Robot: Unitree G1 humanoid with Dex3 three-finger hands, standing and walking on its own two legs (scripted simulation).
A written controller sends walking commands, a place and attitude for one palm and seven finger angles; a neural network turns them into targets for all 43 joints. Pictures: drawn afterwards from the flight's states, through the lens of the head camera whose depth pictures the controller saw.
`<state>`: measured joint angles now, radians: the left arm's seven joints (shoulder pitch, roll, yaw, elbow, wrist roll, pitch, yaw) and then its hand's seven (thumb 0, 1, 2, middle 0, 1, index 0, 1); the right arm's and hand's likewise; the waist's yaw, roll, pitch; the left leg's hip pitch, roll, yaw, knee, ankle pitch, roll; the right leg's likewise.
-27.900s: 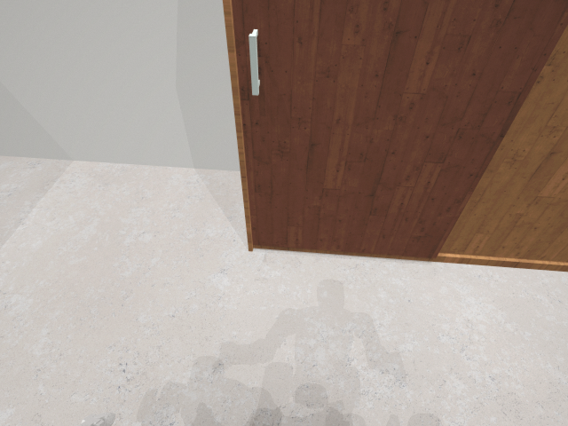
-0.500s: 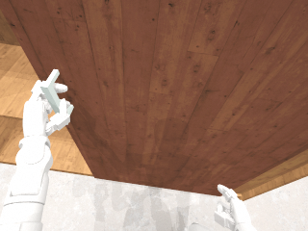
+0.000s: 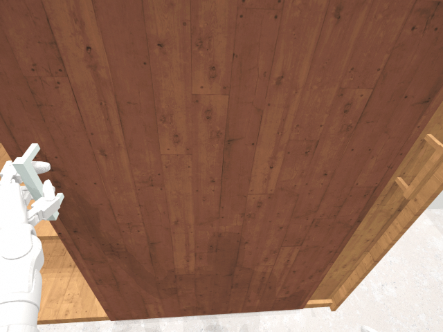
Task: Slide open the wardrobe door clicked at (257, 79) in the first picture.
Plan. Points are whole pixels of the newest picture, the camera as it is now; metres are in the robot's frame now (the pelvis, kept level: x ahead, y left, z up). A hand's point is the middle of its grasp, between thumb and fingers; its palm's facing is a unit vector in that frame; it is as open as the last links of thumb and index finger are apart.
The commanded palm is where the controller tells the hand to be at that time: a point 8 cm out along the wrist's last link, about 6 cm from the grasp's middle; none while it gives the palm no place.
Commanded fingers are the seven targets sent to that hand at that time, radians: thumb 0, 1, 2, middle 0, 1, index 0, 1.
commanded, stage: stop walking and hold the door there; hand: left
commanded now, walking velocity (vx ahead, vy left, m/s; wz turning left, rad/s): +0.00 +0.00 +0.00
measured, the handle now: (42, 183) +0.35 +0.36 +0.10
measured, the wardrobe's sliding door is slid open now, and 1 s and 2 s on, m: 0.63 0.63 0.63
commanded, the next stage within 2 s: none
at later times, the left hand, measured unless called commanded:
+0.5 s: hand (51, 199) +0.31 +0.32 +0.10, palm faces +0.55 -0.80 -0.24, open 5.6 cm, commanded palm +0.26 +0.34 +0.08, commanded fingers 0.00 0.90 0.90 -0.45 -1.40 -0.45 -1.40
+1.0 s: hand (49, 204) +0.30 +0.33 +0.09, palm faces +0.43 -0.87 -0.25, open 5.3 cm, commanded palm +0.26 +0.36 +0.08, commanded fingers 0.00 0.90 0.90 -0.45 -1.40 -0.45 -1.40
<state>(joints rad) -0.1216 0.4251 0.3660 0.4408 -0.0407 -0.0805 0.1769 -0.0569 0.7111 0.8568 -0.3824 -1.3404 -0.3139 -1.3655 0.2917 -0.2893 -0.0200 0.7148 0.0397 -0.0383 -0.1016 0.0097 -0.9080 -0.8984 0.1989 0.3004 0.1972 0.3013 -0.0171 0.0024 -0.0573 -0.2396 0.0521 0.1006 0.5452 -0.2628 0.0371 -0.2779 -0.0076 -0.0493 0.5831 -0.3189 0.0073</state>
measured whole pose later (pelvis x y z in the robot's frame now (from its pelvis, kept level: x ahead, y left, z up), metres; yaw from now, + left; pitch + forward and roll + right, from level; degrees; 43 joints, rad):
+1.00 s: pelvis -0.05 +0.05 -0.02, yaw +3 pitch -2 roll +1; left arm -0.38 0.37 0.22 0.54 -0.05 -0.12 0.14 -0.11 0.71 0.85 -0.41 -1.36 -0.39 -1.39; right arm 0.13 -0.28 -0.04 0.67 0.05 0.00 -0.10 0.01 -0.91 -0.90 0.20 0.30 0.20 0.30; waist 0.02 0.01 0.08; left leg -0.33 0.01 0.09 0.64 -0.27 0.03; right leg -0.41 -0.13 -0.03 0.81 -0.46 0.05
